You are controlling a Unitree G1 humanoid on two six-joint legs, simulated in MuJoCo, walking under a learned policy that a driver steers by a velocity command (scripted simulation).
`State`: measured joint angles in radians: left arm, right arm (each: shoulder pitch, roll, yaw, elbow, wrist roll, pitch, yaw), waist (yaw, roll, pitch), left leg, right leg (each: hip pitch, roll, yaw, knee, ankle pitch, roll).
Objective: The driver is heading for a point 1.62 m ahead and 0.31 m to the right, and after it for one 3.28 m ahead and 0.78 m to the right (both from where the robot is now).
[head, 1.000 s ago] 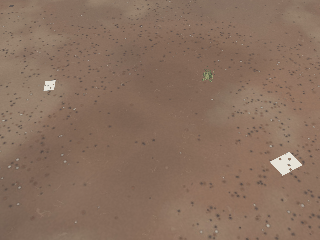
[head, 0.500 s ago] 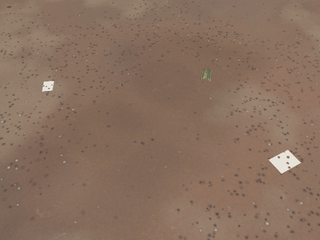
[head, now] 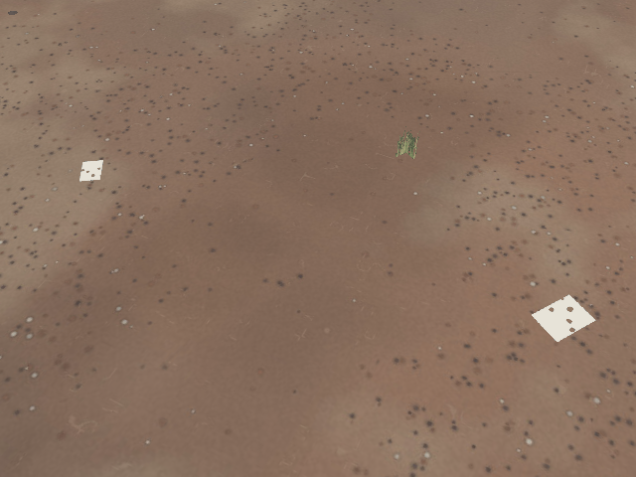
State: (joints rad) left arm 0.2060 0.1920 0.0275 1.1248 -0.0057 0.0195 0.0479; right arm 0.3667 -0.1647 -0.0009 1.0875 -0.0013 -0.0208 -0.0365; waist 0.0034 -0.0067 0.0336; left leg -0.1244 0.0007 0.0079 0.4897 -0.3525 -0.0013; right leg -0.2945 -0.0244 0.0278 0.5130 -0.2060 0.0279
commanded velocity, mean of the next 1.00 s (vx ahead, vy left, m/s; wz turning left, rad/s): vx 0.15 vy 0.00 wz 0.00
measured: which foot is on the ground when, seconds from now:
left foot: down 0.00-0.72, up 0.74-1.00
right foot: down 0.00-1.00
